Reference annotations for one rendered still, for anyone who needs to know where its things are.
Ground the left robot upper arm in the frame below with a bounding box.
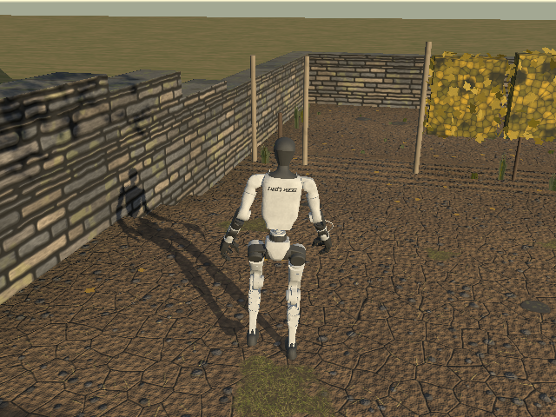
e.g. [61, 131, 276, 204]
[236, 174, 265, 221]

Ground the left robot forearm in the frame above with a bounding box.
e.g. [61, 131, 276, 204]
[223, 207, 244, 243]

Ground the robot right hand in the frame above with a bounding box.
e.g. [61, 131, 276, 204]
[312, 236, 332, 255]

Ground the right robot forearm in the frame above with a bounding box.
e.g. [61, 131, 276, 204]
[314, 210, 329, 241]

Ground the right robot upper arm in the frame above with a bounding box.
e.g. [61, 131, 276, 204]
[301, 176, 322, 223]

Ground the right robot shin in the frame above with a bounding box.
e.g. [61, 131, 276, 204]
[287, 289, 301, 348]

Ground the robot head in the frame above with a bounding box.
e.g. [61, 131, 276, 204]
[268, 137, 298, 179]

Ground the robot left hand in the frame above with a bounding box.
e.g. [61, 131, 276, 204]
[220, 238, 239, 261]

